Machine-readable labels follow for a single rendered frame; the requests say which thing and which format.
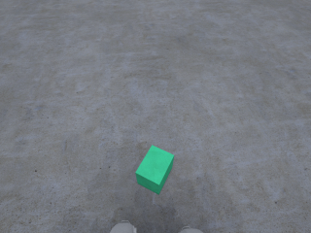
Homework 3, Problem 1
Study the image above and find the robot left thigh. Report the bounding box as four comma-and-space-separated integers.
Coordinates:
110, 222, 137, 233

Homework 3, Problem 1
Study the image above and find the carton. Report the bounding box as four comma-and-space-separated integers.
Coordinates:
135, 145, 175, 194

